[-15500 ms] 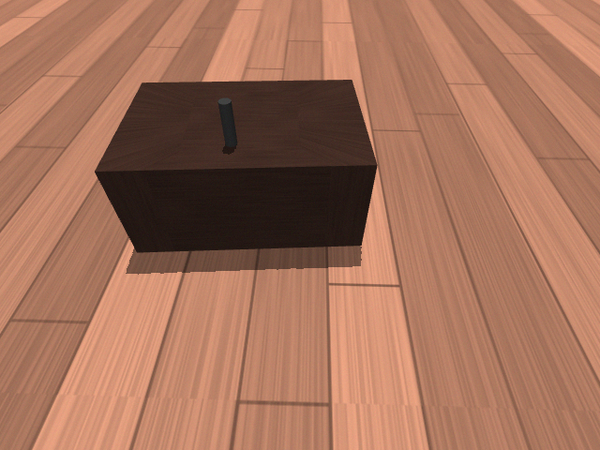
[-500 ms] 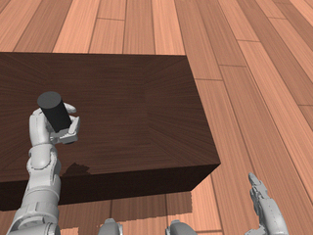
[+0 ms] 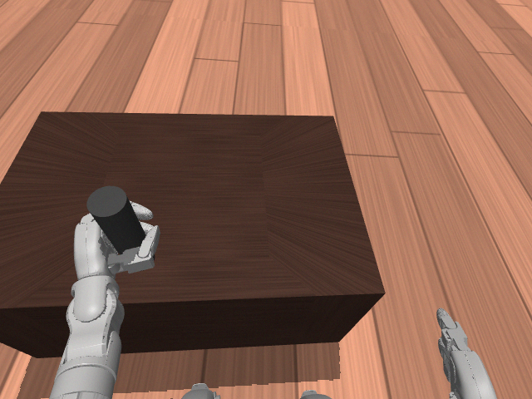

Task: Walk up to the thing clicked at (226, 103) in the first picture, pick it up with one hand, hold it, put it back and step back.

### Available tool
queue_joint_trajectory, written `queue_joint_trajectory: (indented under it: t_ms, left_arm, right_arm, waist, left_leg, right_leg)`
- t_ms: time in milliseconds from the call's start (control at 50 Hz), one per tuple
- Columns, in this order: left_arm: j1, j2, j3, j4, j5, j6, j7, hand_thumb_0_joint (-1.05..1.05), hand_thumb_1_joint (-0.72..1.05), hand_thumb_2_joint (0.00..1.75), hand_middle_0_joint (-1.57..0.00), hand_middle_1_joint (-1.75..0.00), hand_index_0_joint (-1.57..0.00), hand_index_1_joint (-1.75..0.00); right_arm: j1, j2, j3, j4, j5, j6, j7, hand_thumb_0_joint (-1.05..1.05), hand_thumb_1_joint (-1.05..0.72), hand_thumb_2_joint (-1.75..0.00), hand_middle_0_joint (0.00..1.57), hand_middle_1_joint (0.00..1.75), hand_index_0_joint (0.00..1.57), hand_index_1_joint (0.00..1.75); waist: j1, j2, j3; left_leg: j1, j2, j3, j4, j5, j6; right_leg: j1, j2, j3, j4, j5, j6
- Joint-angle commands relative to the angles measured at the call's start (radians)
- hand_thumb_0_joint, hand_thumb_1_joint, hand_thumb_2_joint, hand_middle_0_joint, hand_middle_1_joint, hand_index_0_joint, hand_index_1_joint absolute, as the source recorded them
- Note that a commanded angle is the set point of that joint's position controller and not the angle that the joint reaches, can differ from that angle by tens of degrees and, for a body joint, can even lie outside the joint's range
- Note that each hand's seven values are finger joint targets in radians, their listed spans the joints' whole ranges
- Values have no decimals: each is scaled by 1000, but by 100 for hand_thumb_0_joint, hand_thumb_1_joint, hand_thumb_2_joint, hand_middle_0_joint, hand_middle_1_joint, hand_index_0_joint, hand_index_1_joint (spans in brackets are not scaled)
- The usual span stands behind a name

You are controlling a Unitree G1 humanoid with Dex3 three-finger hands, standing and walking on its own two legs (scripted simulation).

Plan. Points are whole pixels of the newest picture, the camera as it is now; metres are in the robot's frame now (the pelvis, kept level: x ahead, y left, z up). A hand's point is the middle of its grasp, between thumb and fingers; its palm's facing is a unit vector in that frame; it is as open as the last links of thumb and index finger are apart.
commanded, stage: lift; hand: left
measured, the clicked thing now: (126, 234) +0.37 +0.20 +0.05
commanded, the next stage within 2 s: hold in 0.12 s
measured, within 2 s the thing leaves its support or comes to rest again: neither
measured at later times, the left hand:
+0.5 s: hand (139, 236) +0.36 +0.18 +0.06, palm faces +0.20 -0.98 +0.00, open 5.7 cm
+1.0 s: hand (136, 239) +0.34 +0.17 +0.08, palm faces +0.21 -0.98 -0.01, open 5.7 cm
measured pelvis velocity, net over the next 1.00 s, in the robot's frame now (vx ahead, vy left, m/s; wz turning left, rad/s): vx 0.02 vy -0.01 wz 0.00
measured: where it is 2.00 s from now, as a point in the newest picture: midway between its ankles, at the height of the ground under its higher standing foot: outside the picture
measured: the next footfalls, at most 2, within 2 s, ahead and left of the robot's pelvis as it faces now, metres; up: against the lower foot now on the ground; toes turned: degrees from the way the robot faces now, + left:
none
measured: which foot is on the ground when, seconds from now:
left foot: down 0.00-1.00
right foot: down 0.00-1.00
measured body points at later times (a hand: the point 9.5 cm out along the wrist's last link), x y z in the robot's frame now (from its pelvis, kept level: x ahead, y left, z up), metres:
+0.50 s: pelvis +0.01 +0.00 +0.01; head +0.06 +0.01 +0.46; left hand +0.34 +0.23 +0.06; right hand +0.17 -0.26 -0.01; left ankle +0.05 +0.12 -0.67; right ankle +0.00 -0.14 -0.67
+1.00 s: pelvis +0.02 -0.01 +0.02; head +0.05 +0.00 +0.47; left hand +0.32 +0.22 +0.08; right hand +0.17 -0.27 -0.01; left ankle +0.05 +0.12 -0.67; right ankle +0.00 -0.14 -0.67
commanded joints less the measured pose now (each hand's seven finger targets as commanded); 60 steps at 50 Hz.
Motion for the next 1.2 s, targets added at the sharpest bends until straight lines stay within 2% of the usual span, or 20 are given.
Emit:
queue_joint_trajectory:
  t_ms: [0,20,120,220,300,380,400,520,560,620,740,780,840,860,880,960,1060,1100,1140,1180]
  left_arm:
    - [-307,144,21,-285,-13,-68,6,0,47,132,-133,-142,-135,-142]
    - [-304,138,12,-291,-9,-63,7,0,50,132,-134,-142,-135,-142]
    - [-289,124,7,-337,-14,-54,10,0,54,133,-134,-142,-136,-142]
    - [-247,109,-2,-404,-24,-44,13,0,52,127,-133,-141,-135,-141]
    - [-222,97,-8,-414,-24,-30,22,0,54,126,-131,-139,-133,-138]
    - [-211,98,-18,-439,-11,-18,25,0,57,127,-133,-140,-135,-139]
    - [-203,93,-19,-428,-14,-12,24,0,55,127,-134,-140,-136,-140]
    - [-163,98,-4,-469,-20,8,25,0,59,127,-134,-140,-135,-140]
    - [-162,76,-24,-484,-25,15,22,0,56,128,-133,-141,-135,-140]
    - [-158,85,-9,-496,-33,16,23,0,55,128,-135,-142,-137,-141]
    - [-118,73,-32,-539,-25,32,26,0,56,128,-136,-142,-137,-142]
    - [-113,88,-17,-542,-27,40,30,0,56,129,-134,-142,-136,-142]
    - [-102,58,-43,-577,-30,48,26,0,56,128,-135,-142,-137,-141]
    - [-112,84,-12,-567,-32,51,30,0,55,128,-134,-142,-136,-141]
    - [-93,75,-26,-566,-26,55,30,0,55,128,-135,-142,-137,-142]
    - [-111,89,-7,-564,-29,59,32,0,58,132,-137,-145,-139,-145]
    - [-124,40,-64,-543,-33,70,20,0,58,131,-136,-144,-138,-143]
    - [-159,64,-49,-531,-34,67,21,0,58,131,-136,-143,-137,-143]
    - [-163,112,3,-523,-30,66,26,0,59,131,-137,-144,-138,-144]
    - [-161,90,-17,-544,-27,66,27,0,58,133,-137,-146,-139,-145]
  right_arm:
    - [-8,-160,-114,-167,5,-54,-18,0,55,-5,5,5,5,5]
    - [5,-137,-93,-136,6,-56,-16,0,56,-5,5,5,5,5]
    - [-29,-134,-92,-158,9,-63,-18,0,56,-5,5,5,5,5]
    - [-13,-132,-89,-154,10,-63,-25,0,54,-5,5,5,5,5]
    - [3,-129,-89,-109,6,-59,-24,0,55,-5,5,5,5,5]
    - [-5,-119,-75,-123,7,-60,-22,0,55,-5,5,5,5,5]
    - [-2,-127,-89,-114,8,-59,-23,0,55,-5,5,5,5,5]
    - [-15,-135,-95,-90,12,-61,-26,0,55,-5,5,5,5,5]
    - [-21,-130,-94,-81,12,-64,-27,0,55,-5,5,5,5,5]
    - [-43,-131,-89,-94,13,-69,-29,0,54,-5,5,5,5,5]
    - [-36,-112,-76,-55,15,-65,-33,0,54,-5,5,5,5,5]
    - [-40,-147,-107,-45,16,-67,-39,0,55,-5,5,5,5,5]
    - [-38,-120,-84,-59,17,-71,-39,0,55,-5,5,5,5,5]
    - [-33,-127,-87,-15,15,-71,-41,0,54,-5,5,5,5,5]
    - [-32,-125,-91,-16,15,-72,-40,0,54,-5,5,5,5,5]
    - [-55,-127,-87,-31,15,-76,-43,0,55,-5,5,5,5,5]
    - [-62,-111,-70,1,16,-87,-46,0,55,-5,5,5,5,5]
    - [-82,-131,-87,18,17,-89,-48,0,55,-5,5,5,5,5]
    - [-83,-147,-98,4,16,-91,-51,0,55,-5,5,5,5,5]
    - [-58,-125,-81,23,14,-89,-47,0,55,-5,5,5,5,5]
  waist:
    - [4,54,-300]
    - [10,83,-289]
    - [18,60,-276]
    - [20,42,-320]
    - [34,63,-295]
    - [33,65,-310]
    - [29,63,-300]
    - [38,52,-287]
    - [35,51,-273]
    - [43,23,-276]
    - [50,33,-263]
    - [43,34,-272]
    - [41,23,-262]
    - [52,45,-247]
    - [52,46,-248]
    - [49,23,-236]
    - [34,17,-219]
    - [39,24,-209]
    - [47,17,-241]
    - [49,45,-242]
  left_leg:
    - [312,-24,6,-165,120,10]
    - [307,-27,9,-170,102,8]
    - [311,-27,7,-191,74,8]
    - [342,-28,13,-177,162,12]
    - [358,-22,6,-186,218,7]
    - [377,-22,11,-183,252,9]
    - [378,-22,10,-185,256,8]
    - [372,-27,18,-196,227,10]
    - [378,-24,18,-200,236,10]
    - [368,-24,17,-200,240,11]
    - [365,-30,24,-210,226,12]
    - [381,-28,26,-213,228,12]
    - [383,-29,25,-216,223,13]
    - [379,-29,27,-220,226,11]
    - [386,-27,20,-227,226,9]
    - [376,-27,23,-232,202,12]
    - [384,-27,24,-237,198,14]
    - [378,-28,22,-240,187,13]
    - [386,-29,25,-237,191,15]
    - [399,-29,22,-248,175,11]
  right_leg:
    - [69,26,-28,-174,224,-24]
    - [60,22,-23,-175,210,-27]
    - [80,22,-27,-189,180,-26]
    - [126,21,-20,-186,270,-21]
    - [120,25,-32,-179,296,-28]
    - [135,21,-27,-184,330,-25]
    - [137,22,-29,-183,332,-25]
    - [160,18,-22,-203,321,-21]
    - [156,20,-25,-207,323,-22]
    - [180,19,-27,-208,331,-20]
    - [184,14,-19,-223,326,-18]
    - [180,15,-17,-225,327,-19]
    - [193,15,-21,-231,322,-17]
    - [191,15,-21,-230,322,-19]
    - [190,17,-25,-227,315,-22]
    - [196,16,-22,-241,302,-18]
    - [181,16,-24,-245,300,-18]
    - [171,13,-23,-248,289,-19]
    - [194,10,-18,-252,294,-18]
    - [191,13,-23,-251,272,-22]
